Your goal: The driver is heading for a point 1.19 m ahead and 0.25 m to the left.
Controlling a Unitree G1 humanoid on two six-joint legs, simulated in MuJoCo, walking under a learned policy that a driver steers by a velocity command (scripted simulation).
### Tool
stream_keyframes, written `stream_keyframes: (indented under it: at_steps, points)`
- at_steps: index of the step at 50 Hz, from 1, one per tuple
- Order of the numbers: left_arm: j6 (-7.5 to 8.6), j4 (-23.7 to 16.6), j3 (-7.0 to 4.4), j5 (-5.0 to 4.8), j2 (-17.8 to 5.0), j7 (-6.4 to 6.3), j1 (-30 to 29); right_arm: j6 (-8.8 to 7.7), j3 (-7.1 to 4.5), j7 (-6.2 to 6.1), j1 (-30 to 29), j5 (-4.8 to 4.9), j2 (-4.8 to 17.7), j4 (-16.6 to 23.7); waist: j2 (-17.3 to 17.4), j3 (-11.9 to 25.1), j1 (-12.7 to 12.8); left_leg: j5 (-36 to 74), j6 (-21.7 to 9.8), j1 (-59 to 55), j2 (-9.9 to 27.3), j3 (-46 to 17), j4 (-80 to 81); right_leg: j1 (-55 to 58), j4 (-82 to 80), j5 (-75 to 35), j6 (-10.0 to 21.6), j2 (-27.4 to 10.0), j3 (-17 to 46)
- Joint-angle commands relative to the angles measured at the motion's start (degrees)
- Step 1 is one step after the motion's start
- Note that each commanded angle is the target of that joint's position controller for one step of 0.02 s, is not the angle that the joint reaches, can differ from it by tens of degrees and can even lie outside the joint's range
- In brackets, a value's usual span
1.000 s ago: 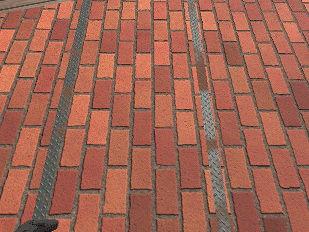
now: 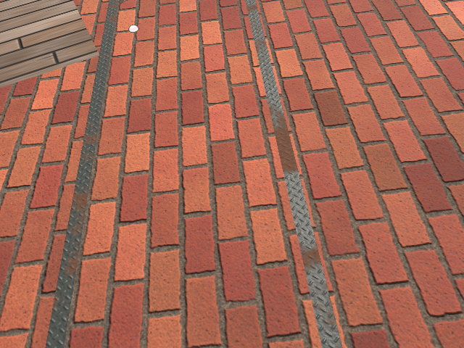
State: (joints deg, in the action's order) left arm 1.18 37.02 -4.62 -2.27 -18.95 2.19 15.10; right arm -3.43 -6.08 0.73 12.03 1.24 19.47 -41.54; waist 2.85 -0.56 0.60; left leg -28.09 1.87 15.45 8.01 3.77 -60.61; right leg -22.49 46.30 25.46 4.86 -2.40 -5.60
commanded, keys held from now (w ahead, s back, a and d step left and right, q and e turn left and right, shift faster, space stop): w+e+shift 0.02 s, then w+q+shift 0.98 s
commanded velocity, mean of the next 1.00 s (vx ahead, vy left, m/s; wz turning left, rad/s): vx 0.95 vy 0.00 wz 0.51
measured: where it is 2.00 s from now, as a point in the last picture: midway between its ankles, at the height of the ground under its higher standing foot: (147, 151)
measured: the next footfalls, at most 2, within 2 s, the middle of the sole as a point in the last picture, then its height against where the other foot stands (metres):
left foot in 0.40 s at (273, 329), level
right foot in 0.82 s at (308, 210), level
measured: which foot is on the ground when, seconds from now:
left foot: up 0.00-0.38, down 0.40-0.82, up 0.84-1.00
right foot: down 0.00-0.40, up 0.42-0.80, down 0.82-1.00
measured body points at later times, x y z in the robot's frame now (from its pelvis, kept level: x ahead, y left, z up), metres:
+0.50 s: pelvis +0.39 -0.04 -0.01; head +0.42 -0.06 +0.44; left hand +0.47 +0.23 -0.11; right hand +0.52 -0.31 -0.13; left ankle +0.49 -0.01 -0.71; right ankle +0.20 -0.17 -0.56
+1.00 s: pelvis +0.82 -0.04 +0.02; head +0.83 -0.03 +0.47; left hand +0.74 +0.25 -0.08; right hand +1.10 -0.20 -0.06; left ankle +0.73 +0.02 -0.59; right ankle +0.90 -0.17 -0.71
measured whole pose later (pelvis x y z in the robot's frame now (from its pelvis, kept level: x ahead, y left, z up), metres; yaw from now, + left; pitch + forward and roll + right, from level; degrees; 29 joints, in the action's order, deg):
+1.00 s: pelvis +0.82 -0.04 +0.02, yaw +35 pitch +0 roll -3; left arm 6.0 38.7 -3.9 0.3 -17.1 -0.5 18.2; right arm -1.1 -3.4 0.5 14.5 2.6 19.4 -37.6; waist 2.6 -1.6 2.1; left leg -18.5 -3.3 33.6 2.2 -1.3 -79.4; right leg -11.2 26.7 15.0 -1.9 0.4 -2.1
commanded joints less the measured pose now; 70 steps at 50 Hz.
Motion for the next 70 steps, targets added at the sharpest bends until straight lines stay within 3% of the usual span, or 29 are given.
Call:
stream_keyframes:
  at_steps: [1,3,7,15,19,20,21,22,23,24,25,26,29,32,38,41,42,43,46,50,59,61,63,64,65,66,67,68,70]
  points:
    - [3.6,-1.3,-2.11,0.56,-10.0,0.52,15.5,-6.19,1.32,0.98,-16.0,1.52,4.2,13.6,-12.3,0.3,6.9,2.7,-3.5,48.1,-5.6,-9.2,-20.2,35.3,-35.0,13.2,17.3,-17.9,50.3]
    - [3.0,-2.1,-0.28,1.6,-5.8,-0.58,9.1,-5.97,1.21,1.34,-9.8,-0.56,4.3,9.4,-5.7,-1.8,1.9,12.9,-3.5,40.4,-1.3,-8.4,-10.8,26.3,-33.0,7.7,12.8,-14.0,35.7]
    - [3.69,-1.0,1.02,2.6,-4.6,-2.67,8.2,-2.78,2.2,2.32,-10.1,-0.5,2.2,6.8,-5.1,-5.7,1.5,28.0,-1.5,35.2,-1.2,-3.8,-0.2,18.6,-37.6,-14.2,7.6,-8.4,17.6]
    - [4.51,6.7,1.64,3.23,-6.3,-4.95,14.1,-4.02,2.86,5.54,-19.2,1.89,0.6,8.4,-8.5,-5.7,3.5,43.7,-6.0,19.7,-12.7,4.6,28.9,26.6,-40.6,-55.9,-4.1,-6.1,-2.6]
    - [2.4,6.2,-0.04,5.88,-10.0,-7.39,9.7,-1.58,-0.2,4.4,2.6,2.83,6.8,3.7,-15.0,6.1,-9.4,33.4,-9.7,-1.8,-18.3,8.1,22.7,32.0,-10.5,-104.3,-7.1,-8.8,-3.3]
    - [2.2,3.8,-0.72,6.27,-11.8,-7.26,1.9,-0.52,-1.32,3.37,19.6,2.63,9.2,-0.8,-13.0,9.9,-18.0,33.7,-12.7,-17.7,-13.8,0.9,25.1,22.2,9.7,-103.1,-7.4,-8.2,-2.7]
    - [3.56,1.7,1.22,7.01,-4.5,-5.59,-3.7,0.4,-0.22,1.97,28.2,1.92,8.4,-4.6,4.3,8.9,-19.2,29.8,-15.1,-31.6,-8.7,-7.1,21.5,1.0,40.1,-30.4,-7.2,2.1,-0.2]
    - [6.06,-1.8,4.17,2.45,5.0,-3.56,6.1,-0.74,0.18,1.83,21.6,-1.3,8.4,-2.6,18.5,16.4,-6.9,8.3,-26.5,-44.2,0.7,-37.2,25.4,-22.9,58.8,10.5,-8.6,8.8,12.4]
    - [8.65,-3.9,4.31,-0.14,-0.6,-1.92,2.8,-0.83,0.0,1.09,17.5,-1.61,5.9,0.4,8.2,17.2,-8.9,-16.1,-28.5,-41.3,5.2,-53.3,42.9,-28.2,54.6,2.9,-4.6,6.9,17.6]
    - [9.83,-5.3,3.68,-1.01,-3.6,-1.2,-1.7,-1.59,0.36,0.78,14.7,-1.8,4.4,1.4,-1.2,8.4,-6.2,-17.4,-25.7,-30.4,5.5,-54.2,49.1,-26.8,46.2,-2.7,-1.8,4.5,17.4]
    - [9.86,-5.0,3.71,0.34,-3.3,-1.16,-2.6,-2.3,0.9,1.23,9.8,-1.68,3.0,2.4,-11.4,1.8,-1.4,-12.8,-23.8,-17.1,4.0,-51.3,51.0,-22.2,39.5,-6.4,-0.9,2.3,16.8]
    - [9.2,-4.3,3.8,1.91,-2.6,-1.53,-2.0,-2.89,1.04,1.29,6.0,-1.69,3.1,3.6,-12.4,-1.1,1.5,-7.9,-23.9,-7.0,0.6,-47.5,51.3,-17.7,35.0,-7.5,-1.6,0.9,17.4]
    - [6.89,-4.3,3.39,3.22,-3.6,-2.88,-0.8,-2.68,1.33,0.39,2.5,-0.49,2.8,4.4,-8.3,-6.2,4.6,3.4,-22.9,9.2,-5.9,-34.9,52.5,-12.0,22.6,-8.4,-5.6,-2.8,14.8]
    - [6.95,-9.2,4.53,5.01,-0.4,-3.23,-11.9,-2.49,1.04,-1.24,4.4,1.19,3.8,3.5,-3.8,-7.9,-0.2,13.7,-19.4,19.5,-12.0,-24.8,51.3,-2.0,1.6,-24.1,-8.4,-0.9,9.8]
    - [7.48,-11.7,2.15,0.03,-2.7,-3.11,-18.4,-0.4,0.62,-1.92,11.3,2.23,3.3,0.3,2.8,-1.9,-5.5,9.9,-13.6,1.0,-10.0,-31.6,38.9,4.6,-19.8,-28.6,-10.3,3.2,13.3]
    - [8.07,-7.6,-1.36,-0.41,-8.0,-3.26,5.6,0.36,1.71,-0.93,7.8,-0.53,0.7,2.4,2.8,14.8,8.1,25.9,-8.5,2.9,-10.7,-26.8,8.5,32.3,-13.8,-15.7,-4.1,-3.5,15.7]
    - [7.47,-6.1,-2.13,2.21,-13.0,-3.14,12.8,-0.26,4.04,-0.46,17.1,0.25,-7.5,4.4,-19.5,25.8,4.2,-4.7,-5.7,21.7,-17.1,-19.3,-13.0,54.2,-19.7,3.3,5.4,-19.5,44.8]
    - [6.99,-4.6,-2.36,1.94,-12.2,-2.02,12.5,-0.57,4.79,-0.76,16.6,3.53,-3.7,6.2,-30.5,25.5,4.2,-1.7,-5.3,34.1,-10.9,-14.9,-23.8,54.0,-28.2,27.5,8.3,-25.2,64.8]
    - [5.23,-3.8,-0.82,3.08,-4.6,-2.97,7.3,0.27,2.95,-0.83,-0.4,-0.02,2.8,7.9,-4.5,3.1,7.0,9.3,-5.0,36.1,-4.5,-10.1,-23.0,32.2,-29.4,2.1,2.4,-15.5,36.0]
    - [5.56,0.4,0.5,1.96,0.2,-2.37,2.9,2.46,3.33,0.51,-1.0,1.86,-1.4,10.7,-8.7,-2.8,1.1,10.4,-5.4,33.2,0.7,-10.0,-18.5,19.9,-33.4,-11.3,1.9,-12.6,19.8]
    - [5.66,5.1,-1.16,2.54,-8.4,-3.1,4.2,1.12,4.07,3.66,-14.0,0.81,-0.7,14.2,-2.8,-10.7,2.3,31.6,-6.9,27.3,-2.4,0.4,12.1,20.8,-39.8,-37.8,-1.5,-10.3,-5.1]
    - [4.73,5.9,-1.66,2.79,-11.3,-3.36,6.6,0.7,2.74,3.94,-14.4,1.15,2.1,14.3,-6.5,-6.6,0.7,28.8,-9.0,18.5,-8.5,6.4,15.4,25.6,-33.2,-68.1,-2.7,-10.1,-7.3]
    - [3.23,5.1,-2.44,2.55,-14.6,-3.78,4.7,1.41,0.27,3.64,-2.1,1.92,6.6,12.0,-11.8,1.1,-7.7,21.3,-11.4,4.4,-12.7,7.9,14.3,27.1,-15.0,-92.5,-2.3,-12.2,-7.7]
    - [3.19,3.4,-2.5,2.21,-14.5,-3.76,1.8,2.19,-2.07,3.13,12.3,1.78,10.8,8.1,-11.3,7.8,-14.6,21.3,-14.2,-14.5,-13.4,5.2,16.7,18.6,0.9,-91.6,-2.1,-11.8,-6.4]
    - [4.14,3.1,-1.24,1.52,-9.9,-3.67,1.6,2.9,-2.83,1.85,19.8,1.72,12.0,4.6,-1.4,7.4,-16.0,27.7,-16.8,-31.1,-9.2,-4.7,24.9,2.4,23.2,-43.6,-4.9,-4.1,-5.4]
    - [6.35,-0.8,2.05,2.55,-0.1,-2.91,9.8,1.91,-2.0,1.34,12.4,-0.62,15.6,7.6,18.2,13.9,-3.2,29.4,-26.4,-44.8,4.0,-36.4,28.6,-19.5,46.8,8.2,-6.8,6.0,3.0]
    - [8.6,-2.0,1.83,0.71,-6.1,-2.53,6.1,1.07,-1.53,1.31,12.0,-1.88,11.8,10.3,8.9,25.3,-7.5,17.1,-29.1,-45.1,10.1,-50.9,39.7,-22.0,47.8,4.9,-5.0,4.3,14.5]
    - [8.89,-2.9,1.35,-0.83,-8.0,-2.87,0.2,0.11,-0.99,1.41,10.5,-1.94,9.8,9.6,0.4,16.6,-6.9,20.8,-25.7,-35.1,9.3,-46.9,43.2,-21.6,42.8,0.4,-4.4,2.1,13.8]
    - [7.47,-1.3,1.32,0.92,-6.8,-3.85,-0.2,-1.3,0.14,1.7,1.9,-1.2,6.8,9.3,-9.3,4.3,-0.2,37.9,-21.8,-13.6,5.5,-32.5,42.3,-15.5,33.2,-3.8,-5.9,-2.8,11.8]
